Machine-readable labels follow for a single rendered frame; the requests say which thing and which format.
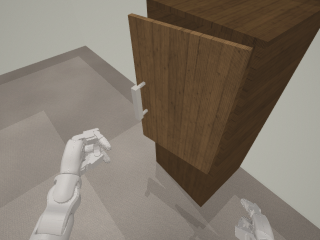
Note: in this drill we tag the robot right hand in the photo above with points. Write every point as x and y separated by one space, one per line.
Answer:
257 229

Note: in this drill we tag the robot left forearm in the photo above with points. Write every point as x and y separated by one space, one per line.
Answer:
63 199

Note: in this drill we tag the robot left hand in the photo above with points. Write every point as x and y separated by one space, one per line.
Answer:
76 151

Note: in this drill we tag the handle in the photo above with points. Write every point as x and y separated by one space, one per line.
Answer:
137 101

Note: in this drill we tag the cupboard door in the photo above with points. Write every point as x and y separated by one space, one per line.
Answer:
191 82

